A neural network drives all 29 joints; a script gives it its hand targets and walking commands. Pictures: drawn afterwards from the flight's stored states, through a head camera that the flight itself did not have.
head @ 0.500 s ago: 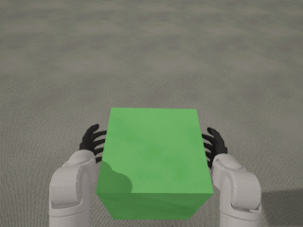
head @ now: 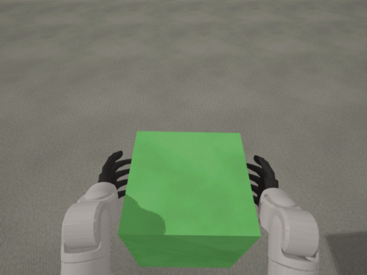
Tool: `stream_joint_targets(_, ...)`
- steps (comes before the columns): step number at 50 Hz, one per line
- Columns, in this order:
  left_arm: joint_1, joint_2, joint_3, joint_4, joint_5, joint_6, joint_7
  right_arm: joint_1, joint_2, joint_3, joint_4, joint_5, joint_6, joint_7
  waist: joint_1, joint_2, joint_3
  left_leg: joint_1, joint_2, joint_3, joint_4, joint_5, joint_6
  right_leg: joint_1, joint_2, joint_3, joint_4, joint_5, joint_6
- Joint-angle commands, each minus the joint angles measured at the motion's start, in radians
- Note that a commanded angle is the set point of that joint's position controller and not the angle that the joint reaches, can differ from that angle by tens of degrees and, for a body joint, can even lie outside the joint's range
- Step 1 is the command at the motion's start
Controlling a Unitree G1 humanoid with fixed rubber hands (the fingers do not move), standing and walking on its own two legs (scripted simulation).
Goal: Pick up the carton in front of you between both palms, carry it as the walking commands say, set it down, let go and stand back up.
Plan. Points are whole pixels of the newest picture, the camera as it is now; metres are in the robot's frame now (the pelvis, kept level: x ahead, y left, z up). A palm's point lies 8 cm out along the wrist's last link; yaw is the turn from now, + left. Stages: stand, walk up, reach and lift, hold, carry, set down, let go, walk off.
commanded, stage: carry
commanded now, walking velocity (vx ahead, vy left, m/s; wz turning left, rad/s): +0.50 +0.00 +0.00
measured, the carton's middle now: (186, 204) +0.28 +0.00 +0.02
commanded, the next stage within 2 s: none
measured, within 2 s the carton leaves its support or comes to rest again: neither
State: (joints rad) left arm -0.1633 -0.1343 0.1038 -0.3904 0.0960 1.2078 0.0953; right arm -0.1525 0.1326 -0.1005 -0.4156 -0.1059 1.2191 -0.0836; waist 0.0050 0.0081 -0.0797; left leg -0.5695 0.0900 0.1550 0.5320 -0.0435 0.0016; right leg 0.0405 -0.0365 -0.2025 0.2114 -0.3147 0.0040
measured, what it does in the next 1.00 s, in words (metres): walks ahead: left foot, then right foot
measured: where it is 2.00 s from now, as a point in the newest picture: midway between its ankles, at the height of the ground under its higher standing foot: (181, 164)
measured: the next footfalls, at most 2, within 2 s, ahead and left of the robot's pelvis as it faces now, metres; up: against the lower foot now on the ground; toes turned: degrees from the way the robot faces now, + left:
left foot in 0.06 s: +0.23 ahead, +0.12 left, +0.00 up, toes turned +11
right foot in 0.54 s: +0.55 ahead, -0.09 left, +0.00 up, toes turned -12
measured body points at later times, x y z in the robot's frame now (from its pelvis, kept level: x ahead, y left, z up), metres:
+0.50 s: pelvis +0.34 +0.01 -0.01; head +0.35 +0.02 +0.44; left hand +0.62 +0.16 +0.08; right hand +0.62 -0.14 +0.08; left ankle +0.19 +0.11 -0.74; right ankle +0.49 -0.11 -0.72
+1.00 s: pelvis +0.68 +0.01 -0.01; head +0.69 +0.01 +0.44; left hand +0.97 +0.16 +0.08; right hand +0.96 -0.14 +0.08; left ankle +0.83 +0.12 -0.73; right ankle +0.52 -0.09 -0.74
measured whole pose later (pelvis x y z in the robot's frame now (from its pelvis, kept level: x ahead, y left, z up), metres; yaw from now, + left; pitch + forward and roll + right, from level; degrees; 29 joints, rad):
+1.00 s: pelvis +0.68 +0.01 -0.01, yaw -1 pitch +4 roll +1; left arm -0.17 -0.14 0.11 -0.40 0.10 1.22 0.09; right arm -0.16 0.13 -0.10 -0.42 -0.10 1.23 -0.09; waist 0.00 0.00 -0.08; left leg -0.53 0.07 0.18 0.49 -0.04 0.01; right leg 0.08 -0.05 -0.20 0.25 -0.38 0.02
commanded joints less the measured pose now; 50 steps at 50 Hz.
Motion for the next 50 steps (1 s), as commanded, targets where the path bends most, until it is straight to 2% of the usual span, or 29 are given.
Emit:
stream_joint_targets(1,-0.424,-0.813,-0.684,-0.029,-0.383,0.025,-0.261,-0.468,0.837,0.715,-0.022,0.399,0.013,0.231,0.013,-0.176,-0.149,0.1,-0.054,0.067,-0.081,0.007,0.023,0.121,-0.2,0.041,0.091,0.683,-0.077)
stream_joint_targets(2,-0.437,-0.81,-0.685,-0.025,-0.383,0.029,-0.261,-0.465,0.836,0.709,-0.008,0.398,0.017,0.234,-0.003,-0.157,-0.185,0.248,-0.093,0.113,-0.132,0.006,0.024,0.081,-0.174,-0.011,0.221,0.732,-0.053)
stream_joint_targets(3,-0.446,-0.804,-0.688,-0.023,-0.382,0.034,-0.261,-0.454,0.83,0.699,0.012,0.396,0.02,0.237,-0.019,-0.107,-0.255,0.472,-0.095,0.114,-0.116,-0.057,0.029,-0.035,-0.14,-0.038,0.394,0.662,-0.027)
stream_joint_targets(4,-0.466,-0.799,-0.69,-0.022,-0.387,0.038,-0.262,-0.449,0.823,0.689,0.024,0.389,0.02,0.24,-0.039,0.036,-0.333,0.69,0.112,-0.171,-0.157,-0.182,0.067,-0.245,-0.104,-0.022,0.641,0.378,0.012)
stream_joint_targets(5,-0.495,-0.825,-0.709,-0.047,-0.394,0.044,-0.262,-0.459,0.836,0.677,0.062,0.38,0.009,0.244,-0.032,0.316,-0.398,0.917,0.339,-0.606,-0.247,-0.214,0.212,-0.585,0.036,0.034,0.925,-0.048,0.046)
stream_joint_targets(6,-0.508,-0.833,-0.711,-0.027,-0.397,0.04,-0.265,-0.443,0.865,0.679,0.067,0.39,0.004,0.247,-0.03,0.285,-0.365,0.892,0.347,-0.63,-0.285,-0.053,0.233,-0.704,0.021,0.151,1.068,-0.163,0.018)
stream_joint_targets(7,-0.528,-0.865,-0.718,-0.02,-0.406,0.029,-0.269,-0.46,0.898,0.685,0.053,0.395,-0.005,0.247,-0.033,0.219,-0.353,0.853,0.31,-0.515,-0.249,0.098,0.218,-0.735,-0.019,0.194,1.114,-0.144,-0.011)
stream_joint_targets(8,-0.539,-0.896,-0.726,-0.02,-0.414,0.017,-0.271,-0.481,0.931,0.693,0.04,0.401,-0.014,0.248,-0.03,0.096,-0.347,0.803,0.291,-0.422,-0.228,0.181,0.189,-0.736,-0.058,0.206,1.077,-0.088,-0.023)
stream_joint_targets(9,-0.545,-0.921,-0.735,-0.027,-0.418,0.004,-0.271,-0.506,0.958,0.705,0.021,0.408,-0.025,0.249,-0.024,0.043,-0.331,0.737,0.269,-0.351,-0.246,0.19,0.157,-0.704,-0.088,0.21,1.004,-0.037,-0.026)
stream_joint_targets(10,-0.55,-0.94,-0.742,-0.037,-0.42,-0.006,-0.269,-0.525,0.972,0.713,0.006,0.417,-0.035,0.25,-0.018,0.057,-0.337,0.696,0.249,-0.293,-0.275,0.129,0.13,-0.668,-0.1,0.204,0.937,0.005,-0.023)
stream_joint_targets(13,-0.518,-0.966,-0.75,-0.058,-0.412,-0.029,-0.256,-0.519,0.976,0.723,-0.037,0.433,-0.048,0.253,-0.017,0.106,-0.319,0.674,0.22,-0.197,-0.329,0.071,0.138,-0.659,-0.085,0.15,0.791,0.058,-0.003)
stream_joint_targets(15,-0.496,-0.955,-0.753,-0.077,-0.402,-0.035,-0.246,-0.499,0.957,0.725,-0.055,0.435,-0.049,0.255,-0.018,0.118,-0.289,0.697,0.205,-0.151,-0.345,0.111,0.152,-0.696,-0.083,0.116,0.677,0.098,0.012)
stream_joint_targets(18,-0.474,-0.918,-0.749,-0.102,-0.397,-0.025,-0.237,-0.471,0.908,0.719,-0.074,0.429,-0.039,0.253,-0.021,0.122,-0.236,0.716,0.165,-0.084,-0.335,0.196,0.141,-0.696,-0.065,0.07,0.495,0.18,0.017)
stream_joint_targets(23,-0.442,-0.853,-0.731,-0.071,-0.395,0.014,-0.247,-0.416,0.845,0.693,-0.033,0.389,-0.007,0.244,-0.025,0.138,-0.156,0.732,0.143,-0.01,-0.299,0.357,0.102,-0.608,-0.018,-0.001,0.297,0.309,-0.016)
stream_joint_targets(25,-0.445,-0.841,-0.723,-0.047,-0.397,0.024,-0.254,-0.422,0.832,0.688,-0.013,0.38,0.003,0.243,-0.017,0.154,-0.164,0.728,0.139,0.021,-0.206,0.519,0.076,-0.485,0.016,-0.036,0.257,0.301,-0.037)
stream_joint_targets(26,-0.442,-0.842,-0.718,-0.03,-0.396,0.027,-0.258,-0.43,0.829,0.688,-0.005,0.379,0.007,0.244,-0.003,0.14,-0.196,0.692,0.112,0.069,-0.084,0.549,0.053,-0.348,0.054,-0.078,0.209,0.295,-0.04)
stream_joint_targets(27,-0.437,-0.839,-0.709,-0.011,-0.395,0.028,-0.261,-0.438,0.825,0.691,0.001,0.379,0.01,0.245,0.011,0.101,-0.252,0.58,0.078,0.094,0.087,0.469,0.028,-0.138,0.058,-0.078,0.209,0.237,-0.044)
stream_joint_targets(28,-0.435,-0.831,-0.702,-0.002,-0.395,0.03,-0.263,-0.454,0.82,0.691,0.004,0.38,0.011,0.247,0.029,-0.027,-0.324,0.4,0.051,0.075,0.334,0.159,0.003,0.053,-0.139,0.179,0.183,0.132,-0.056)
stream_joint_targets(29,-0.438,-0.836,-0.691,0.036,-0.383,0.018,-0.27,-0.474,0.837,0.709,-0.011,0.384,0.018,0.246,0.024,-0.31,-0.387,0.037,-0.092,0.005,0.619,-0.281,-0.033,0.301,-0.393,0.647,0.084,0.041,-0.215)
stream_joint_targets(30,-0.426,-0.867,-0.697,0.044,-0.394,0.011,-0.271,-0.488,0.836,0.707,0.006,0.387,0.011,0.248,0.023,-0.286,-0.358,-0.068,-0.083,-0.117,0.766,-0.426,-0.011,0.26,-0.403,0.693,0.021,0.186,-0.238)
stream_joint_targets(31,-0.449,-0.897,-0.701,0.029,-0.401,0.002,-0.272,-0.512,0.88,0.721,0.007,0.395,0.002,0.251,0.021,-0.221,-0.348,-0.096,-0.036,-0.155,0.805,-0.404,0.015,0.225,-0.376,0.578,0.05,0.322,-0.226)
stream_joint_targets(32,-0.476,-0.928,-0.709,0.014,-0.407,-0.008,-0.273,-0.53,0.915,0.728,0.007,0.403,-0.01,0.254,0.017,-0.106,-0.342,-0.095,0.002,-0.165,0.77,-0.356,0.03,0.176,-0.352,0.48,0.069,0.401,-0.202)
stream_joint_targets(33,-0.508,-0.953,-0.717,-0.008,-0.412,-0.017,-0.273,-0.54,0.941,0.737,0.001,0.414,-0.022,0.255,0.014,-0.043,-0.32,-0.072,0.03,-0.166,0.704,-0.308,0.03,0.101,-0.335,0.405,0.054,0.42,-0.176)
stream_joint_targets(35,-0.531,-0.973,-0.728,-0.047,-0.427,-0.03,-0.273,-0.543,0.975,0.746,-0.013,0.42,-0.04,0.25,0.011,-0.073,-0.326,-0.022,0.036,-0.141,0.589,-0.242,0.02,0.046,-0.295,0.304,0.012,0.328,-0.14)
stream_joint_targets(38,-0.496,-0.957,-0.731,-0.075,-0.434,-0.035,-0.276,-0.502,0.975,0.749,-0.031,0.407,-0.054,0.235,0.011,-0.112,-0.296,-0.051,0.029,-0.09,0.421,-0.199,-0.007,0.046,-0.273,0.22,-0.03,0.314,-0.154)
stream_joint_targets(42,-0.459,-0.899,-0.721,-0.101,-0.431,-0.022,-0.274,-0.474,0.93,0.747,-0.066,0.396,-0.045,0.218,0.014,-0.129,-0.231,-0.075,0.013,-0.025,0.178,-0.092,-0.024,0.088,-0.225,0.13,-0.027,0.432,-0.145)
stream_joint_targets(47,-0.41,-0.829,-0.69,-0.063,-0.392,0.013,-0.265,-0.448,0.861,0.73,-0.05,0.395,-0.003,0.223,0.018,-0.16,-0.154,-0.007,-0.033,0.038,-0.016,0.024,0.004,0.123,-0.202,0.062,0.01,0.591,-0.105)
stream_joint_targets(49,-0.413,-0.817,-0.684,-0.042,-0.382,0.024,-0.263,-0.459,0.845,0.721,-0.033,0.4,0.01,0.23,0.014,-0.175,-0.147,0.082,-0.055,0.065,-0.064,0.022,0.022,0.128,-0.199,0.036,0.079,0.715,-0.08)
stream_joint_targets(50,-0.423,-0.814,-0.684,-0.037,-0.38,0.028,-0.262,-0.461,0.843,0.716,-0.021,0.4,0.015,0.234,0.003,-0.17,-0.175,0.196,-0.086,0.099,-0.097,0.016,0.025,0.106,-0.183,-0.001,0.178,0.77,-0.06)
